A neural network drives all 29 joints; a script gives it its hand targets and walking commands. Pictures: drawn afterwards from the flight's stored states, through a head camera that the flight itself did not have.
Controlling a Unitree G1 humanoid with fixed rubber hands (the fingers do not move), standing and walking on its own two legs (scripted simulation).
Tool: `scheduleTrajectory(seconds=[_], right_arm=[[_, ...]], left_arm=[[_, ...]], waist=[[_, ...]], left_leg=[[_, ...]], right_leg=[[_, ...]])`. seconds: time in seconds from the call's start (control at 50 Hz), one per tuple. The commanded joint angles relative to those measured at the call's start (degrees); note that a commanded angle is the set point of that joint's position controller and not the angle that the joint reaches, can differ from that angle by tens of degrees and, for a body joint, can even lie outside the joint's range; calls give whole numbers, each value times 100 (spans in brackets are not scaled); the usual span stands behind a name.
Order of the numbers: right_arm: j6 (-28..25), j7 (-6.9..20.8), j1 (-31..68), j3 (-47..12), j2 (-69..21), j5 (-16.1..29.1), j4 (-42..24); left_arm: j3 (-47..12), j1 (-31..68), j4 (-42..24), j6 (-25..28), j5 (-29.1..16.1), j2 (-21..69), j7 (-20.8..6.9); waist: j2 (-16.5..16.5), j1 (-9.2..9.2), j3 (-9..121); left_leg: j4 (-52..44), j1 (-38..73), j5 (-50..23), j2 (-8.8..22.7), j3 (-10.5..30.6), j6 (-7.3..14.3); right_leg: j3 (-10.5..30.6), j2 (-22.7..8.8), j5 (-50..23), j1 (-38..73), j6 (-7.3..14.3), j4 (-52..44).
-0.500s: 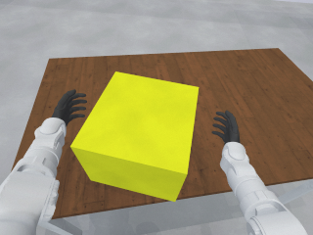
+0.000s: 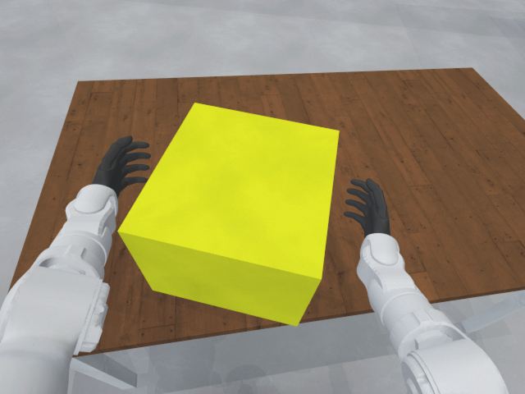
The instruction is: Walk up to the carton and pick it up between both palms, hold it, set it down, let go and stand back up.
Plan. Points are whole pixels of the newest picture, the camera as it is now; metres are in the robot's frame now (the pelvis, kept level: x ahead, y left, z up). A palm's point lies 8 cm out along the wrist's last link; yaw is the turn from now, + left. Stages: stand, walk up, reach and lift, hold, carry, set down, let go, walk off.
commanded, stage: reach and lift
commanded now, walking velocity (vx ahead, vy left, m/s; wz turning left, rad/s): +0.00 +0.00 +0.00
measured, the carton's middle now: (244, 211) +0.45 +0.02 -0.01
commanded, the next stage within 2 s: none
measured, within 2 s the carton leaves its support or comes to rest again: leaves its support in 1.94 s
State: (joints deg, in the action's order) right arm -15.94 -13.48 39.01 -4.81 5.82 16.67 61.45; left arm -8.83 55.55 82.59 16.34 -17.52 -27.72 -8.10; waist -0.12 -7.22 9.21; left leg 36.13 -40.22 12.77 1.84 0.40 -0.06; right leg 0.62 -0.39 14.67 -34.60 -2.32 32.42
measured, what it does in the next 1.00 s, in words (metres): stands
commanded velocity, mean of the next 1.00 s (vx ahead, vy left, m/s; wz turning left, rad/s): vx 0.00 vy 0.00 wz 0.00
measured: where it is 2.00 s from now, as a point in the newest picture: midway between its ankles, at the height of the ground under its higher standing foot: outside the picture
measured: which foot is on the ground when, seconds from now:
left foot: down 0.00-1.00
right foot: down 0.00-1.00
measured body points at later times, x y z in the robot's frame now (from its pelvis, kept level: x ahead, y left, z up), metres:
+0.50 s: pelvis +0.00 +0.00 +0.00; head +0.07 +0.03 +0.44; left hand +0.48 +0.21 +0.07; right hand +0.40 -0.17 +0.03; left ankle +0.04 +0.11 -0.72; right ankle +0.00 -0.15 -0.72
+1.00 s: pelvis +0.00 +0.00 +0.00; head +0.08 +0.03 +0.44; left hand +0.48 +0.20 +0.07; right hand +0.39 -0.17 +0.03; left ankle +0.04 +0.11 -0.72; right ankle +0.00 -0.15 -0.72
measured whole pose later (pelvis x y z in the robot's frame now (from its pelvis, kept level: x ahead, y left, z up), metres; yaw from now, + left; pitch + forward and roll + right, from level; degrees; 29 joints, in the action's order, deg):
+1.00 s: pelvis +0.00 +0.00 +0.00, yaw +0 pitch +17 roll -3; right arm -22.3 -15.3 41.5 15.9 -3.5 1.2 65.8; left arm 2.8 57.5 84.6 19.3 -3.6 -23.3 -12.9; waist 0.1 -6.8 9.7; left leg 36.6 -41.1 13.0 1.8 0.4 0.2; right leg 0.6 -0.4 14.5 -34.9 -2.7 31.8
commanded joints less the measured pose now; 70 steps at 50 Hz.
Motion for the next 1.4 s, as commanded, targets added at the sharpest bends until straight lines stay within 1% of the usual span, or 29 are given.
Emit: scheduleTrajectory(seconds=[0.0,0.12,0.14,0.16,0.18,0.2,0.24,0.3,0.32,0.34,0.42,0.44,0.52,0.58,0.6,0.64,0.68,0.74,0.9,0.96,0.98,1.04,1.1,1.14,1.16,1.26,1.28,1.32,1.38], right_arm=[[-276,-45,2621,333,-22,23,-197],[-363,-148,2652,588,-140,-341,-10],[-360,-169,2658,547,-242,-353,16],[-384,-190,2650,590,-283,-423,28],[-408,-192,2694,545,-352,-406,-90],[-398,-189,2740,555,-334,-417,-53],[-402,-190,2658,573,-371,-463,-20],[-406,-195,2636,540,-396,-441,-57],[-437,-196,2597,533,-395,-435,-65],[-404,-201,2666,541,-405,-459,-79],[-390,-208,2635,549,-489,-486,-154],[-414,-220,2661,610,-511,-510,-195],[-395,-185,2633,605,-620,-583,-227],[-388,-155,2651,664,-676,-700,-207],[-396,-145,2663,664,-731,-718,-305],[-435,-134,2666,763,-776,-830,-275],[-466,-99,2649,773,-953,-978,-339],[-547,-52,2536,933,-1085,-1207,-154],[-921,256,2692,1437,-2041,-2174,-15],[-1119,509,2660,1604,-2815,-2752,79],[-1219,594,2619,1716,-3079,-2973,164],[-1379,821,2627,1850,-3338,-3306,322],[-1423,982,2657,2006,-3307,-3531,341],[-1432,1045,2626,1994,-3325,-3585,426],[-1411,1082,2592,1974,-3371,-3594,491],[-1538,1161,2555,1616,-3498,-3485,427],[-1547,1168,2548,1552,-3497,-3459,406],[-1539,1190,2451,1365,-3497,-3370,312],[-1563,1174,2366,1156,-3463,-3257,226]], left_arm=[[-316,2496,-685,338,-236,426,112],[-56,2475,-616,297,71,631,144],[9,2459,-556,295,117,634,144],[30,2436,-646,282,159,732,143],[77,2438,-725,293,195,756,153],[87,2428,-651,292,187,769,157],[82,2361,-683,294,231,834,150],[180,2296,-648,251,314,883,145],[166,2304,-780,273,336,932,162],[176,2323,-723,256,320,924,155],[209,2307,-737,265,329,978,143],[199,2346,-879,282,320,1012,160],[257,2283,-807,263,415,1121,117],[288,2288,-778,285,499,1187,79],[337,2284,-823,304,537,1217,78],[368,2289,-843,328,593,1283,63],[474,2245,-771,358,718,1349,-10],[630,2195,-730,408,950,1528,-86],[1244,2306,-526,610,1764,2316,-456],[1661,2285,-333,672,2371,3075,-670],[1785,2258,-166,704,2552,3391,-758],[1985,2127,-132,798,2895,3785,-758],[2028,2138,-32,875,3029,3917,-651],[1973,2136,-45,948,3052,3982,-589],[1983,2098,-38,967,3082,4010,-569],[1655,2037,-362,1091,3064,4341,-422],[1528,2035,-456,1089,3010,4400,-393],[1454,1914,-488,1085,2995,4467,-363],[1253,1847,-708,1058,2962,4609,-317]], waist=[[905,-402,3136],[941,-450,3100],[904,-383,3053],[868,-402,3107],[877,-311,3175],[839,-295,3142],[826,-322,3077],[791,-242,2982],[869,-248,3096],[782,-228,2986],[739,-201,2970],[810,-226,3049],[746,-159,2900],[738,-178,2805],[740,-99,2880],[772,-165,2914],[678,-95,2806],[741,-96,2709],[714,107,2293],[722,219,2042],[715,170,1927],[756,261,1765],[762,245,1703],[792,217,1773],[791,272,1746],[986,364,2198],[1006,324,2317],[1023,411,2359],[1089,391,2396]], left_leg=[[420,2405,-1172,-97,8,-221],[458,2437,-1365,-69,15,-285],[476,2377,-1353,-92,12,-259],[491,2463,-1438,-67,6,-265],[504,2423,-1470,-77,1,-264],[507,2407,-1488,-64,21,-256],[504,2464,-1512,-49,35,-250],[494,2432,-1557,-56,-2,-246],[517,2503,-1627,-60,22,-271],[491,2438,-1505,-45,20,-243],[486,2371,-1387,-40,34,-199],[497,2414,-1496,-40,10,-229],[451,2392,-1420,-37,-18,-206],[410,2383,-1281,-29,15,-183],[399,2376,-1352,-30,-8,-194],[395,2399,-1378,-41,-15,-201],[392,2358,-1406,-46,-54,-157],[297,2513,-1503,-53,-74,-198],[-4,2658,-1408,-75,-157,-226],[-145,2876,-1455,-70,-202,-252],[-190,2969,-1540,-67,-201,-273],[-319,3240,-1767,16,-81,-367],[-494,3320,-1657,80,-11,-412],[-536,3422,-1774,92,41,-433],[-581,3464,-1791,105,42,-421],[-569,3941,-2771,140,55,-549],[-562,4073,-2982,161,45,-598],[-569,4221,-3298,155,12,-619],[-570,4434,-3743,165,-14,-692]], right_leg=[[-519,22,-604,-573,187,-189],[-494,62,-833,-513,173,-202],[-458,56,-800,-496,175,-218],[-475,67,-884,-508,171,-228],[-449,76,-894,-438,172,-201],[-443,80,-880,-473,180,-188],[-444,88,-887,-523,183,-203],[-427,82,-909,-445,159,-217],[-431,85,-943,-465,179,-199],[-431,90,-818,-503,171,-208],[-398,78,-706,-482,180,-213],[-406,81,-794,-488,174,-201],[-399,66,-649,-469,182,-269],[-416,49,-559,-490,195,-265],[-414,50,-588,-428,196,-274],[-413,49,-620,-427,194,-297],[-396,18,-657,-318,172,-334],[-441,23,-713,-237,190,-415],[-510,8,-702,269,183,-686],[-527,22,-780,546,199,-843],[-549,40,-902,639,207,-901],[-633,116,-852,711,261,-982],[-692,167,-698,619,311,-1090],[-727,194,-781,645,314,-1108],[-718,196,-774,691,317,-1143],[-737,300,-1145,851,362,-1284],[-774,330,-1218,863,368,-1308],[-741,354,-1291,1010,380,-1398],[-775,409,-1437,1067,409,-1485]])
